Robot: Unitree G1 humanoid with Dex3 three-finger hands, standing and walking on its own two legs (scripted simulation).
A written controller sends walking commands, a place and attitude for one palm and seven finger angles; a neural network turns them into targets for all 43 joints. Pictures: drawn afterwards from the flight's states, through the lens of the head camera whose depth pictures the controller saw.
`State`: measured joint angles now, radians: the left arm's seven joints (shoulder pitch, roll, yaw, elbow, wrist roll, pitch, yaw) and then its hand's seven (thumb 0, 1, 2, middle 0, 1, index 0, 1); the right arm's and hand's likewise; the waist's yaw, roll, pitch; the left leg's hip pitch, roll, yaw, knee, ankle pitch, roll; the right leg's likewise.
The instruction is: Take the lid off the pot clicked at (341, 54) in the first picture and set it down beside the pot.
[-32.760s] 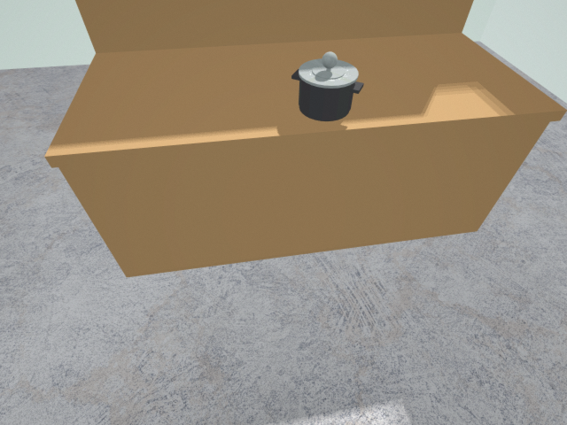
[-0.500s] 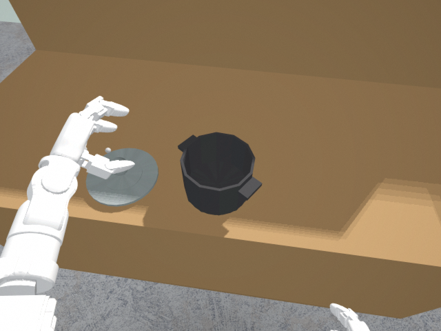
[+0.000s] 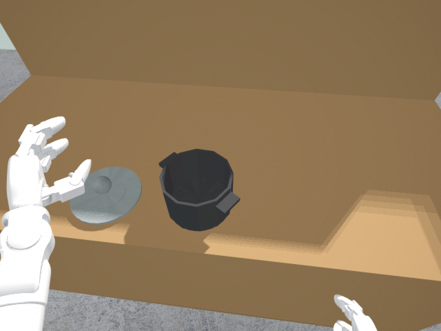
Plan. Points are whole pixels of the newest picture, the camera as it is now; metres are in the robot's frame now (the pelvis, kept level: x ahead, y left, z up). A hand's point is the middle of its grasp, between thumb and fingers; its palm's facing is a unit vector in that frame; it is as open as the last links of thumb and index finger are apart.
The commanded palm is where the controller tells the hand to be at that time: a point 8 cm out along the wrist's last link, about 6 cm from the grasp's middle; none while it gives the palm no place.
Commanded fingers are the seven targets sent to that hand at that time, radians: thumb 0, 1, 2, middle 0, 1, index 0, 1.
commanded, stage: draw the hand back to the body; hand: left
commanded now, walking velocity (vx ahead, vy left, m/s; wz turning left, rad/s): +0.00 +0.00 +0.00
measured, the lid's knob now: (101, 184) +0.45 +0.34 -0.06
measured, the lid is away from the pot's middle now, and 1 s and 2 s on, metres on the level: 0.25 0.25 0.25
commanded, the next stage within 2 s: step back with the hand held close in 1.14 s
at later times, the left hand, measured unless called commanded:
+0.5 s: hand (60, 221) +0.23 +0.24 +0.15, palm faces +0.43 -0.85 -0.32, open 7.5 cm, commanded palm +0.18 +0.28 +0.17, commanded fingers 0.00 0.90 0.90 -0.20 -0.30 -0.20 -0.30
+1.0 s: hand (32, 273) +0.16 +0.24 +0.15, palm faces +0.38 -0.85 -0.36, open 7.4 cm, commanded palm +0.10 +0.28 +0.17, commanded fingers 0.00 0.90 0.90 -0.20 -0.30 -0.20 -0.30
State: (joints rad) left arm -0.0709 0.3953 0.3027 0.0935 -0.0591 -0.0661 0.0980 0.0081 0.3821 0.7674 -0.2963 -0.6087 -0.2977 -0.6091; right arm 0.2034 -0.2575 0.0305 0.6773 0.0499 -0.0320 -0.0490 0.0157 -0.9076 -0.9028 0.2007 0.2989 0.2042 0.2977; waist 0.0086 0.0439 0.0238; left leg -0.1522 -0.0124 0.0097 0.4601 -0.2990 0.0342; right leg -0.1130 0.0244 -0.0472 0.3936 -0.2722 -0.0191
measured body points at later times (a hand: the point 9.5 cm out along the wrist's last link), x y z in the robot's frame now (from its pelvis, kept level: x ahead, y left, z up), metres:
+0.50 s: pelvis -0.02 -0.02 +0.00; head -0.03 -0.04 +0.45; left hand +0.20 +0.29 +0.17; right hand +0.16 -0.25 -0.09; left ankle -0.03 +0.10 -0.74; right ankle -0.04 -0.11 -0.74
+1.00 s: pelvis -0.03 +0.00 +0.00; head -0.05 -0.01 +0.45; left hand +0.13 +0.28 +0.17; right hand +0.17 -0.21 -0.08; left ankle -0.03 +0.10 -0.74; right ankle -0.04 -0.11 -0.74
